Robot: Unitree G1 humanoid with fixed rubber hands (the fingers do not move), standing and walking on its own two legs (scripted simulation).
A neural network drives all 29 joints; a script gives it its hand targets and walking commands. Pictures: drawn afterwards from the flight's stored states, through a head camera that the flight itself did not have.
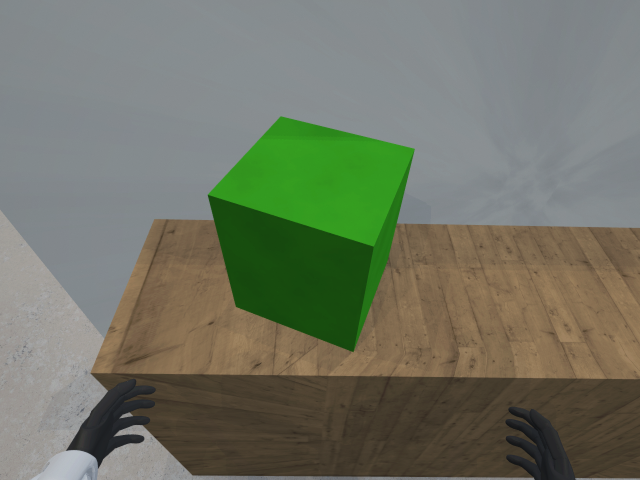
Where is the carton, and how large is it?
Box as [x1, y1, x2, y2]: [208, 116, 414, 351]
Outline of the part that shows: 281,116 208,194 235,304 237,307 353,351 387,260 414,149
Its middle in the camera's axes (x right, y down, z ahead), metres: +0.00 -0.01 +0.60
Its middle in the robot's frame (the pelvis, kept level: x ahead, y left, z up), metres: +0.44 +0.02 +0.04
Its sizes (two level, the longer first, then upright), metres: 0.210 0.200 0.250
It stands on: a pedestal, 0.69 m high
